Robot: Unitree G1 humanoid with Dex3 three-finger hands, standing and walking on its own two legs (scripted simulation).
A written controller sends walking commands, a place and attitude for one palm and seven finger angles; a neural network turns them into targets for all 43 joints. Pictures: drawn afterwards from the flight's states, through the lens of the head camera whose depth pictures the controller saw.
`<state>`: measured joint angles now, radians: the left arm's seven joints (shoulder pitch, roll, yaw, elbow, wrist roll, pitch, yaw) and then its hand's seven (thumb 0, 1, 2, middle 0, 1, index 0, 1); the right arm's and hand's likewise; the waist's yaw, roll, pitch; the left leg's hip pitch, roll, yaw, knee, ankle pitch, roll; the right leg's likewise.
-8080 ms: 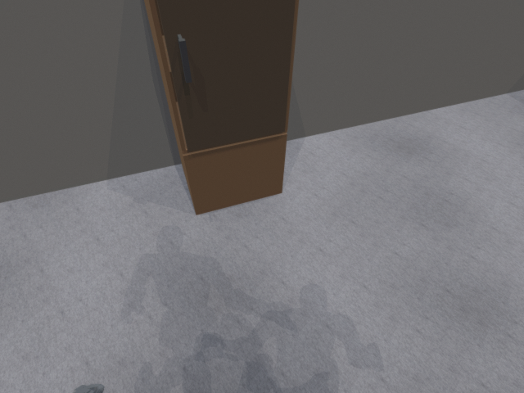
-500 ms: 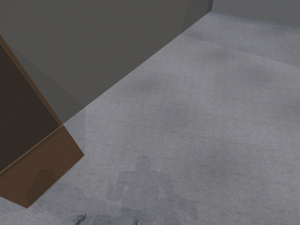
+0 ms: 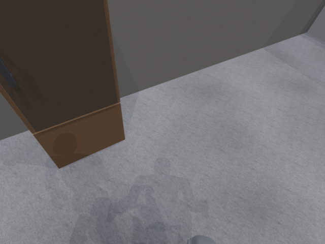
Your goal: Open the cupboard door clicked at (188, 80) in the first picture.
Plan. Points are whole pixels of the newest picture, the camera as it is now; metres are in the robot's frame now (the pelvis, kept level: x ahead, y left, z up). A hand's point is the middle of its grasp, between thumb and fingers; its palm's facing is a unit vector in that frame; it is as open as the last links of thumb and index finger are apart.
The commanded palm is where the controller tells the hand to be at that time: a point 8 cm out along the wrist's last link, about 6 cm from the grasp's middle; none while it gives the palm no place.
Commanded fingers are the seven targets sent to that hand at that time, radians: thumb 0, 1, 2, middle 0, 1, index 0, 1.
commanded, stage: turn to face it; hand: left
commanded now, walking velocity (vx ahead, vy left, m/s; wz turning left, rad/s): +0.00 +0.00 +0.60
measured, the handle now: (2, 66) +0.59 +0.58 +0.03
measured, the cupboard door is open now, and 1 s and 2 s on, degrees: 0 0 0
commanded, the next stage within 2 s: take the last steps up to it in 0.84 s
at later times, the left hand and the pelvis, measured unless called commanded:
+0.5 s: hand out of the picture +0.02 +0.17 -0.14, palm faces +0.31 -0.91 -0.29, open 7.4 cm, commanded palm none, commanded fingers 0.00 0.90 0.90 -0.20 -0.30 -0.20 -0.30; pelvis -0.02 -0.05 +0.00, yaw +18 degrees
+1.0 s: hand out of the picture -0.11 +0.20 -0.17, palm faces +0.51 -0.83 -0.23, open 7.4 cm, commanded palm none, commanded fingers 0.00 0.90 0.90 -0.20 -0.30 -0.20 -0.30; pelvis -0.06 -0.01 +0.00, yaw +28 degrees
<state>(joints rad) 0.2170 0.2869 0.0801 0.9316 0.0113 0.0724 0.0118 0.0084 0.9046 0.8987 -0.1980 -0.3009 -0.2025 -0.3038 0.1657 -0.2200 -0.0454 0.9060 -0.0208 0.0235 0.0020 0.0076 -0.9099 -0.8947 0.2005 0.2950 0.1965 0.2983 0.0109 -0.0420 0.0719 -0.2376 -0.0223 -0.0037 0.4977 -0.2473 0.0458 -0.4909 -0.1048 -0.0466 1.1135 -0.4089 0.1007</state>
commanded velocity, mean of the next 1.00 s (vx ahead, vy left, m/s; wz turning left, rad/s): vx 0.02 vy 0.00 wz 0.40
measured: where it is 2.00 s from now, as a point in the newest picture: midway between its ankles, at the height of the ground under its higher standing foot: outside the picture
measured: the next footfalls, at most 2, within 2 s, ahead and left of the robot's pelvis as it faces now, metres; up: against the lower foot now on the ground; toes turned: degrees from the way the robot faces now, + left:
right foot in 0.28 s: +0.06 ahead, -0.15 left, +0.00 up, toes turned +9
left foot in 0.70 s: -0.05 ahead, +0.10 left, +0.00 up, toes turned +28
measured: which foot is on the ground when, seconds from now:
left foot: down 0.00-0.28, up 0.30-0.68, down 0.70-1.00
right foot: up 0.00-0.26, down 0.28-0.70, up 0.72-1.00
